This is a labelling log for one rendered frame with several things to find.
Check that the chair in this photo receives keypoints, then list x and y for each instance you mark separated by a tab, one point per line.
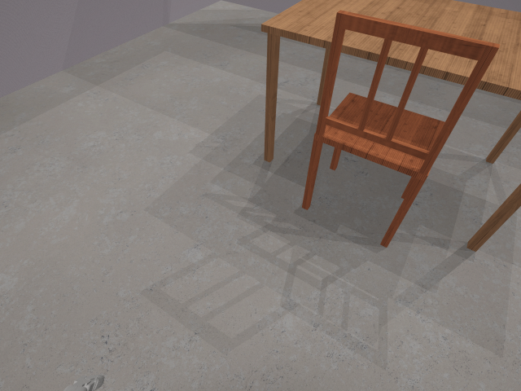
391	136

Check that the left robot hand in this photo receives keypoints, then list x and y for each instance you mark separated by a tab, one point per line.
86	383

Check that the table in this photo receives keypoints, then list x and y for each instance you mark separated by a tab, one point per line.
313	22

